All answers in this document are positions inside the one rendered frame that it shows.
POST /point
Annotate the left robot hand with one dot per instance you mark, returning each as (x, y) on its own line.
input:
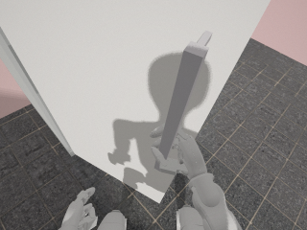
(77, 211)

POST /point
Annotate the handle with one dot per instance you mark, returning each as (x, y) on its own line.
(188, 72)

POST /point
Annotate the robot thigh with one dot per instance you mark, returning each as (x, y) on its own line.
(188, 218)
(113, 221)

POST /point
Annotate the robot right thigh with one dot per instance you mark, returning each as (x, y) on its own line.
(188, 218)

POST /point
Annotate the right robot forearm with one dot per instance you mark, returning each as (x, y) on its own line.
(209, 200)

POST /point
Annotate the fridge door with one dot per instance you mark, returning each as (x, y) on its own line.
(107, 70)

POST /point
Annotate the robot left thigh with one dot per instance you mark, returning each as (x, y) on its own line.
(113, 221)

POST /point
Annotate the right robot hand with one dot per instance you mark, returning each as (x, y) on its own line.
(188, 151)

